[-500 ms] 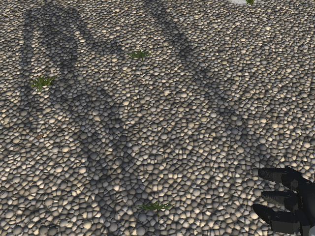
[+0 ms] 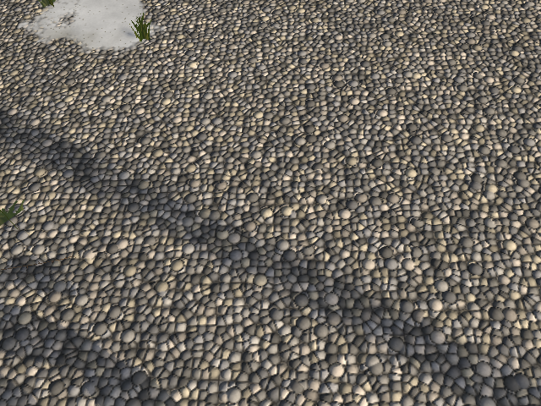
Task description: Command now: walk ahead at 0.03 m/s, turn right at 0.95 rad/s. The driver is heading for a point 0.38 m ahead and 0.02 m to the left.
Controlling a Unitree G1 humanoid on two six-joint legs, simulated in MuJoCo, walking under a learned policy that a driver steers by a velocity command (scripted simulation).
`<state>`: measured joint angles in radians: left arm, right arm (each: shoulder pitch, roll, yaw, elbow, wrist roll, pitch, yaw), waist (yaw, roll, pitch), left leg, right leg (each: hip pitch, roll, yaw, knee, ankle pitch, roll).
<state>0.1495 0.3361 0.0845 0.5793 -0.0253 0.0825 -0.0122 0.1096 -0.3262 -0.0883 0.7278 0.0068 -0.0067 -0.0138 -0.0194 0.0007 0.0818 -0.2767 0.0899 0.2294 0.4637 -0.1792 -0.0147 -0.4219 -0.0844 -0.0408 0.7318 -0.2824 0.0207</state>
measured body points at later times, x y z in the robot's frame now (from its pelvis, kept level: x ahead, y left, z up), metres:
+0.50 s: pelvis +0.04 +0.00 -0.01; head +0.06 +0.00 +0.44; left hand +0.28 +0.20 -0.09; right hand +0.11 -0.30 -0.11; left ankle +0.08 +0.12 -0.73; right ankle +0.03 -0.11 -0.73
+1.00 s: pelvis +0.13 -0.01 +0.01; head +0.14 -0.03 +0.45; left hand +0.04 +0.27 -0.09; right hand +0.39 -0.21 -0.09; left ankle +0.16 +0.17 -0.62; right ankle +0.03 -0.13 -0.73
